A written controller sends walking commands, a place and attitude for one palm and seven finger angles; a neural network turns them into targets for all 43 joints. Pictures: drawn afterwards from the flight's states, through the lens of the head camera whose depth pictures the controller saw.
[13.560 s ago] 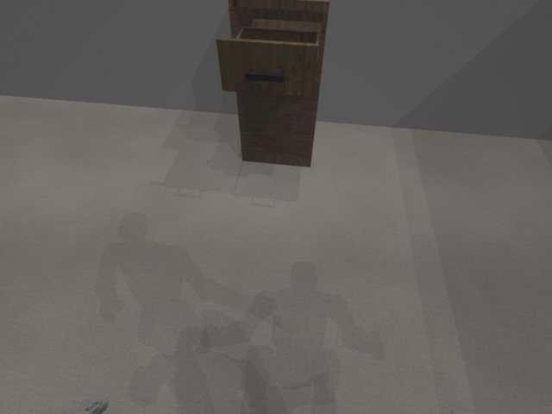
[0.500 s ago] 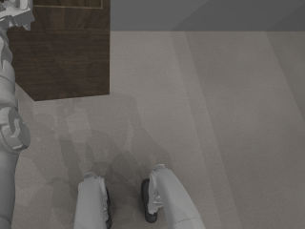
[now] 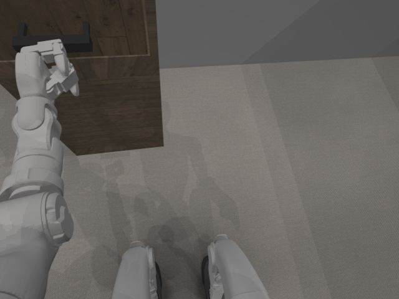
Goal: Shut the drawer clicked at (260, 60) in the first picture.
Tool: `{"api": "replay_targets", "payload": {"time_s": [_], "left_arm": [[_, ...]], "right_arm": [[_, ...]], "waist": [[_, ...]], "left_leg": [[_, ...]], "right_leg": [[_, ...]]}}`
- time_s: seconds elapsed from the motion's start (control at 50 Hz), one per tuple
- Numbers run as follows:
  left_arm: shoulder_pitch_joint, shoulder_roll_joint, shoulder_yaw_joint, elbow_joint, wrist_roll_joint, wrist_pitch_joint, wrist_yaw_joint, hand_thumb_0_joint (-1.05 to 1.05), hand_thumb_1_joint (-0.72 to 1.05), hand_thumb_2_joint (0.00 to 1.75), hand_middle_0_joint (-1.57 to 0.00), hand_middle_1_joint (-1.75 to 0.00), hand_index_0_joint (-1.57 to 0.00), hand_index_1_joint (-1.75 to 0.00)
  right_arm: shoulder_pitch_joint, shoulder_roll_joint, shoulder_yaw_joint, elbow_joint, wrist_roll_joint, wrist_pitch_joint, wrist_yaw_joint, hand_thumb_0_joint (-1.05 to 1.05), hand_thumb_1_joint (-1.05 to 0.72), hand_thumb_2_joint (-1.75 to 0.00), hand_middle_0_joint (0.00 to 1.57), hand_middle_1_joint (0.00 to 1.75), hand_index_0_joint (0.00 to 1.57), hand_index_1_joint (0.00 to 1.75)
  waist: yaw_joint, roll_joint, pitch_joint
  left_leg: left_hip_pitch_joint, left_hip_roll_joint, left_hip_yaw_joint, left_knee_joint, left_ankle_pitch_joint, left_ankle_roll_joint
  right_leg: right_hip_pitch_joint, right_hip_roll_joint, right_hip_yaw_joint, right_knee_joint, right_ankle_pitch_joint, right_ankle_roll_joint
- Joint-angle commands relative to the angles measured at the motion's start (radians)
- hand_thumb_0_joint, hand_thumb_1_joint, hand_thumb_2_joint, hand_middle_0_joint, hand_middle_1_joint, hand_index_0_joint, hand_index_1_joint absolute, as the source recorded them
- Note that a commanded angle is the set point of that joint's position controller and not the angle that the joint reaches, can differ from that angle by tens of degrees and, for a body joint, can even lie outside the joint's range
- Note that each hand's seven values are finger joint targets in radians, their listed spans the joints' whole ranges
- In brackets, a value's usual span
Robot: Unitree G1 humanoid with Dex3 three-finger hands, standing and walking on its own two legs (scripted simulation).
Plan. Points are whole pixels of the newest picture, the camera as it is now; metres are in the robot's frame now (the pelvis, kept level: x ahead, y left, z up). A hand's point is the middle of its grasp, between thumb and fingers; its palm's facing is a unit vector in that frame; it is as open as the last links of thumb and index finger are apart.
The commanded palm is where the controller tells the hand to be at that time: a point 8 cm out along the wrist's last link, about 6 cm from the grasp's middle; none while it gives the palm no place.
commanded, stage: draw the hand back to the body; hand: left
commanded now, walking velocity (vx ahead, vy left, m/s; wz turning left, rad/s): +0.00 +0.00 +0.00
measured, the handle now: (54, 35) +0.62 +0.23 +0.04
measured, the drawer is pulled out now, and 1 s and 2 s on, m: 0.00 0.00 0.00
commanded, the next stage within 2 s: step back with the hand held close in 1.40 s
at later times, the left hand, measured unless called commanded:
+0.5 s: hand (20, 116) +0.39 +0.20 +0.14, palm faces +0.07 -1.00 -0.04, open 3.3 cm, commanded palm +0.35 +0.25 +0.15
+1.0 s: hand out of the picture +0.26 +0.23 +0.24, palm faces +0.37 -0.88 -0.30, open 3.3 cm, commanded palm +0.21 +0.27 +0.26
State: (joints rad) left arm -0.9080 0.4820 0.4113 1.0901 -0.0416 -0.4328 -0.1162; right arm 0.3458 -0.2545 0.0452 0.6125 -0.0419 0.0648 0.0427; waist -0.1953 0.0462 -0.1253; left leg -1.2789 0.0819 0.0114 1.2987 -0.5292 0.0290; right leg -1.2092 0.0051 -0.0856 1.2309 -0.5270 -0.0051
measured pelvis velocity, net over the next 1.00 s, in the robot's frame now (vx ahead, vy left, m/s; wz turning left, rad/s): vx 0.04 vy -0.01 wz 0.05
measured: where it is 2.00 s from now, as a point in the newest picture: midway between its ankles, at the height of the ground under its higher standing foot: (184, 297)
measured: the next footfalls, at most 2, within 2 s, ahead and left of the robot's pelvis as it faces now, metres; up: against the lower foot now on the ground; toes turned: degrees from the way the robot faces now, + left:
none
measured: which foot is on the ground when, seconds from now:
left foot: down 0.00-1.00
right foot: down 0.00-1.00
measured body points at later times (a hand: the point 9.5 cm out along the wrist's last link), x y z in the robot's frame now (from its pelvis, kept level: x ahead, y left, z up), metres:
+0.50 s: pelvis +0.04 -0.01 +0.07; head +0.11 +0.00 +0.52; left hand +0.38 +0.26 +0.14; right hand +0.18 -0.25 -0.03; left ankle +0.03 +0.10 -0.62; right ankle +0.02 -0.12 -0.62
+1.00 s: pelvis +0.04 -0.01 +0.12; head +0.03 -0.03 +0.57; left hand +0.24 +0.27 +0.25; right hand +0.25 -0.21 +0.05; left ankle +0.03 +0.10 -0.62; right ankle +0.02 -0.12 -0.62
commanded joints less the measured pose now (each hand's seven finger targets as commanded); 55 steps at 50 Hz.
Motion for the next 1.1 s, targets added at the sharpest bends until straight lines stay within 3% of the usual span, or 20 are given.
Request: {"api": "replay_targets", "payload": {"time_s": [0.0,0.04,0.08,0.1,0.14,0.18,0.24,0.3,0.32,0.36,0.5,0.52,0.54,0.56,0.64,0.72,0.8,0.94,1.02,1.08], "left_arm": [[-0.371,0.193,-0.003,-0.227,-0.028,-0.094,-0.025,0.0,0.9,0.9,-1.4,-1.6,-1.4,-1.6],[-0.245,0.212,0.025,-0.344,-0.046,-0.092,-0.04,0.0,0.9,0.9,-1.4,-1.6,-1.4,-1.6],[-0.128,0.183,0.003,-0.502,-0.078,-0.065,-0.053,0.0,0.9,0.9,-1.4,-1.6,-1.4,-1.6],[-0.054,0.165,-0.005,-0.562,-0.092,-0.045,-0.057,0.0,0.9,0.9,-1.4,-1.6,-1.4,-1.6],[0.056,0.106,-0.046,-0.632,-0.126,0.0,-0.058,0.0,0.9,0.9,-1.4,-1.6,-1.4,-1.6],[0.12,0.104,-0.043,-0.698,-0.149,0.027,-0.044,0.0,0.9,0.9,-1.4,-1.6,-1.4,-1.6],[0.191,0.067,-0.06,-0.791,-0.165,0.02,-0.018,0.0,0.9,0.9,-1.4,-1.6,-1.4,-1.6],[0.291,-0.001,-0.118,-0.802,-0.172,0.014,-0.027,0.0,0.9,0.9,-1.4,-1.6,-1.4,-1.6],[0.312,-0.003,-0.133,-0.798,-0.17,0.015,-0.037,0.0,0.9,0.9,-1.4,-1.6,-1.4,-1.6],[0.364,-0.017,-0.149,-0.809,-0.176,0.027,-0.058,0.0,0.9,0.9,-1.4,-1.6,-1.4,-1.6],[0.529,-0.003,-0.117,-0.968,-0.234,0.09,-0.1,0.0,0.9,0.9,-1.4,-1.6,-1.4,-1.6],[0.56,0.096,-0.136,-1.038,-0.103,0.146,0.011,0.0,0.9,0.9,-1.4,-1.6,-1.4,-1.6],[0.601,-0.001,-0.196,-1.099,-0.093,0.185,0.069,0.0,0.9,0.9,-1.4,-1.6,-1.4,-1.6],[0.643,-0.016,-0.215,-1.121,-0.076,0.218,0.112,0.0,0.9,0.9,-1.4,-1.6,-1.4,-1.6],[0.741,0.007,-0.191,-1.187,-0.05,0.295,0.203,0.0,0.9,0.9,-1.4,-1.6,-1.4,-1.6],[0.789,0.018,-0.177,-1.286,-0.041,0.323,0.23,0.0,0.9,0.9,-1.4,-1.6,-1.4,-1.6],[0.896,-0.02,-0.186,-1.368,-0.038,0.337,0.237,0.0,0.9,0.9,-1.4,-1.6,-1.4,-1.6],[1.118,-0.014,-0.131,-1.535,-0.045,0.327,0.229,0.0,0.9,0.9,-1.4,-1.6,-1.4,-1.6],[1.199,0.014,-0.08,-1.63,-0.041,0.314,0.231,0.0,0.9,0.9,-1.4,-1.6,-1.4,-1.6],[1.276,0.012,-0.056,-1.707,-0.043,0.297,0.236,0.0,0.9,0.9,-1.4,-1.6,-1.4,-1.6]], "right_arm": [[0.193,-0.185,-0.084,-0.026,0.006,0.011,-0.011,0.0,-0.9,-0.9,0.2,0.3,0.2,0.3],[0.181,-0.185,-0.092,-0.061,0.019,0.022,-0.009,0.0,-0.9,-0.9,0.2,0.3,0.2,0.3],[0.158,-0.173,-0.098,-0.097,0.036,0.028,-0.007,0.0,-0.9,-0.9,0.2,0.3,0.2,0.3],[0.15,-0.169,-0.102,-0.108,0.046,0.028,-0.008,0.0,-0.9,-0.9,0.2,0.3,0.2,0.3],[0.137,-0.161,-0.102,-0.121,0.063,0.024,-0.014,0.0,-0.9,-0.9,0.2,0.3,0.2,0.3],[0.112,-0.158,-0.101,-0.13,0.073,0.014,-0.025,0.0,-0.9,-0.9,0.2,0.3,0.2,0.3],[0.088,-0.147,-0.099,-0.128,0.076,-0.009,-0.041,0.0,-0.9,-0.9,0.2,0.3,0.2,0.3],[0.057,-0.14,-0.097,-0.126,0.079,-0.028,-0.044,0.0,-0.9,-0.9,0.2,0.3,0.2,0.3],[0.05,-0.144,-0.095,-0.126,0.083,-0.032,-0.045,0.0,-0.9,-0.9,0.2,0.3,0.2,0.3],[0.024,-0.144,-0.095,-0.134,0.085,-0.035,-0.047,0.0,-0.9,-0.9,0.2,0.3,0.2,0.3],[-0.083,-0.135,-0.081,-0.21,0.1,-0.067,-0.068,0.0,-0.9,-0.9,0.2,0.3,0.2,0.3],[-0.147,-0.118,-0.087,-0.239,0.099,-0.041,-0.088,0.0,-0.9,-0.9,0.2,0.3,0.2,0.3],[-0.166,-0.099,-0.076,-0.264,0.097,-0.041,-0.099,0.0,-0.9,-0.9,0.2,0.3,0.2,0.3],[-0.171,-0.102,-0.073,-0.26,0.096,-0.04,-0.107,0.0,-0.9,-0.9,0.2,0.3,0.2,0.3],[-0.211,-0.104,-0.058,-0.249,0.09,-0.044,-0.137,0.0,-0.9,-0.9,0.2,0.3,0.2,0.3],[-0.25,-0.1,-0.048,-0.234,0.085,-0.067,-0.148,0.0,-0.9,-0.9,0.2,0.3,0.2,0.3],[-0.265,-0.087,-0.037,-0.222,0.078,-0.094,-0.141,0.0,-0.9,-0.9,0.2,0.3,0.2,0.3],[-0.28,-0.078,-0.042,-0.208,0.064,-0.142,-0.121,0.0,-0.9,-0.9,0.2,0.3,0.2,0.3],[-0.287,-0.078,-0.047,-0.199,0.056,-0.168,-0.115,0.0,-0.9,-0.9,0.2,0.3,0.2,0.3],[-0.283,-0.07,-0.05,-0.199,0.055,-0.189,-0.112,0.0,-0.9,-0.9,0.2,0.3,0.2,0.3]], "waist": [[-0.01,0.113,-0.575],[0.054,0.157,-0.683],[0.085,0.17,-0.741],[0.095,0.139,-0.749],[0.089,0.08,-0.669],[0.091,0.023,-0.592],[0.096,0.045,-0.535],[0.089,0.027,-0.421],[0.088,0.059,-0.375],[0.098,0.071,-0.352],[0.142,0.005,-0.283],[0.199,0.021,-0.337],[0.174,0.054,-0.267],[0.177,0.059,-0.242],[0.179,-0.046,-0.139],[0.194,-0.036,-0.094],[0.206,0.02,-0.034],[0.227,-0.013,0.02],[0.237,0.005,0.052],[0.242,0.001,0.039]], "left_leg": [[0.495,-0.043,-0.069,-0.111,0.471,0.003],[0.604,-0.046,-0.063,-0.146,0.576,-0.004],[0.681,-0.05,-0.053,-0.186,0.654,-0.006],[0.704,-0.049,-0.051,-0.206,0.679,-0.005],[0.7,-0.049,-0.043,-0.247,0.689,0.001],[0.659,-0.056,-0.028,-0.288,0.608,0.006],[0.712,-0.06,-0.017,-0.332,0.61,0.005],[0.733,-0.06,-0.008,-0.374,0.571,0.003],[0.749,-0.06,-0.012,-0.387,0.568,0.001],[0.788,-0.058,-0.016,-0.414,0.572,-0.002],[0.814,-0.069,-0.014,-0.509,0.475,0.002],[0.895,-0.078,0.002,-0.566,0.473,-0.001],[0.929,-0.076,0.004,-0.601,0.461,-0.005],[0.951,-0.072,0.003,-0.626,0.444,-0.005],[0.987,-0.066,0.0,-0.712,0.424,0.003],[1.065,-0.066,0.005,-0.782,0.418,0.008],[1.135,-0.066,0.0,-0.847,0.444,0.001],[1.18,-0.065,0.007,-0.901,0.499,0.0],[1.189,-0.071,0.012,-0.914,0.481,-0.001],[1.194,-0.07,0.011,-0.91,0.49,0.002]], "right_leg": [[0.251,0.041,0.043,-0.14,0.393,-0.012],[0.337,0.039,0.043,-0.148,0.472,-0.019],[0.44,0.041,0.046,-0.185,0.554,-0.015],[0.485,0.044,0.043,-0.205,0.583,-0.013],[0.535,0.045,0.039,-0.246,0.628,-0.005],[0.603,0.044,0.043,-0.288,0.631,0.001],[0.641,0.041,0.044,-0.325,0.639,0.001],[0.644,0.04,0.038,-0.369,0.603,0.002],[0.627,0.04,0.034,-0.379,0.58,-0.005],[0.634,0.038,0.03,-0.398,0.56,-0.006],[0.755,0.029,0.022,-0.469,0.522,-0.008],[0.807,0.006,0.072,-0.529,0.484,-0.028],[0.801,0.006,0.061,-0.561,0.472,-0.026],[0.82,0.003,0.058,-0.584,0.455,-0.025],[0.908,0.0,0.049,-0.66,0.455,-0.018],[0.973,-0.004,0.054,-0.741,0.442,-0.018],[1.017,-0.005,0.044,-0.793,0.447,-0.021],[1.092,-0.004,0.043,-0.854,0.498,-0.016],[1.087,0.001,0.043,-0.887,0.477,-0.012],[1.108,-0.005,0.042,-0.877,0.49,-0.012]]}}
